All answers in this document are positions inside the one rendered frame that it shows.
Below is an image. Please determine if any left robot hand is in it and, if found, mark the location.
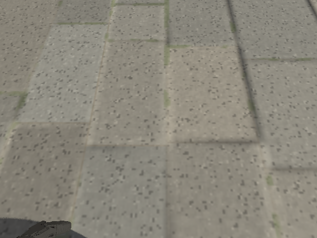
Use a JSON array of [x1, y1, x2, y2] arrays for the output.
[[17, 221, 71, 238]]

